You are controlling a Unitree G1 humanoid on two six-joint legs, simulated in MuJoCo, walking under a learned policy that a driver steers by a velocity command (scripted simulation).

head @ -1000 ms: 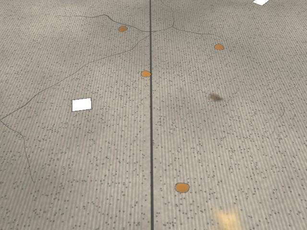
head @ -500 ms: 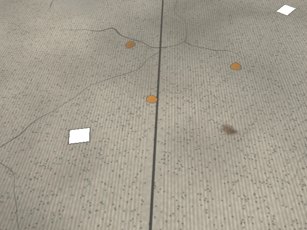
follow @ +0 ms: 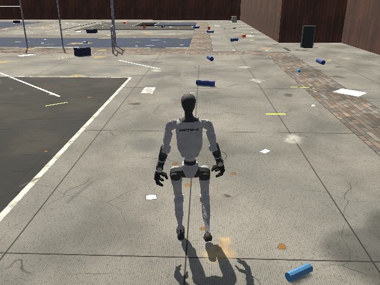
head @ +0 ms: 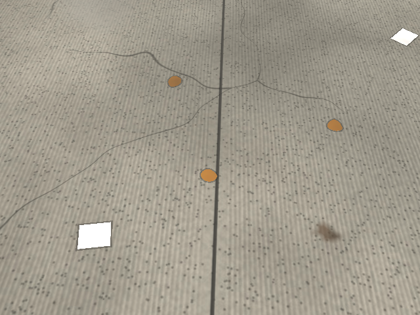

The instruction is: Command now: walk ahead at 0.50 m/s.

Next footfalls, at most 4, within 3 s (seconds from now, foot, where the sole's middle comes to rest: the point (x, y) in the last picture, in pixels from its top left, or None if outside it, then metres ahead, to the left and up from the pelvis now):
0.44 right None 0.42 -0.16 -0.77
1.02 left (175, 255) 0.66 0.13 -0.77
1.50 right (205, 191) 0.93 0.04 -0.77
1.94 left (143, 203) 0.87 0.26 -0.77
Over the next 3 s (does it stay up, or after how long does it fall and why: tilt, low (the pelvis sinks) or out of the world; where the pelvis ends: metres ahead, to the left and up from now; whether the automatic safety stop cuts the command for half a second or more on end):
stays up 1.06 0.03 0.00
